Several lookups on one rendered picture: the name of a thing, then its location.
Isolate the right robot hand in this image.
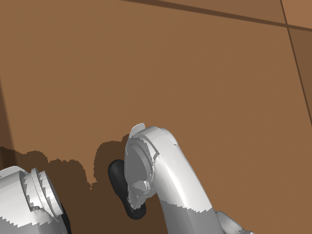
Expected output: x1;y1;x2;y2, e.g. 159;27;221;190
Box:
215;211;245;234

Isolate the right robot foot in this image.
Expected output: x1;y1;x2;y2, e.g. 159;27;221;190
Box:
108;159;146;220

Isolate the left robot foot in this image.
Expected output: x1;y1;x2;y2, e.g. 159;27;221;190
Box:
60;202;72;234

